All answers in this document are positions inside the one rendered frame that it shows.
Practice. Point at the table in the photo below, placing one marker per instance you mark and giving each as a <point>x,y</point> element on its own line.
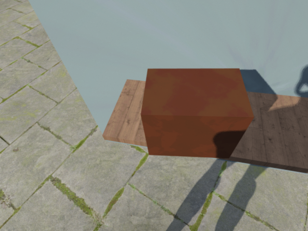
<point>277,137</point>

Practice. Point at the carton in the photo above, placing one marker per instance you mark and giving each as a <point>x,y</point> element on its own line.
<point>195,112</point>

